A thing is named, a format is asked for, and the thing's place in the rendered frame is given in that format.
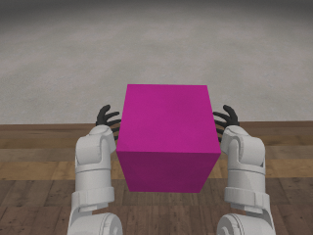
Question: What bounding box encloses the left robot forearm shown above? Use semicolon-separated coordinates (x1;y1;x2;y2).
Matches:
67;124;116;235

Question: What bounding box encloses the carton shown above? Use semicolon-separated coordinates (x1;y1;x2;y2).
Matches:
115;84;221;193

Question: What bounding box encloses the right robot forearm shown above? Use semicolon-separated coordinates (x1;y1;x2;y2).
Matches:
220;125;276;235

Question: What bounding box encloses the robot left hand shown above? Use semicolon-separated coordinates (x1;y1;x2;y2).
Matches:
96;105;121;141

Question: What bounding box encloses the robot left upper arm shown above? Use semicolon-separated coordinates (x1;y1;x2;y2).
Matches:
67;212;123;235

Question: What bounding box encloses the robot right hand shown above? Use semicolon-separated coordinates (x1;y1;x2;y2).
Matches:
212;105;240;143

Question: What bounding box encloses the robot right upper arm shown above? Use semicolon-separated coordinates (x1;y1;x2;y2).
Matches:
216;213;275;235

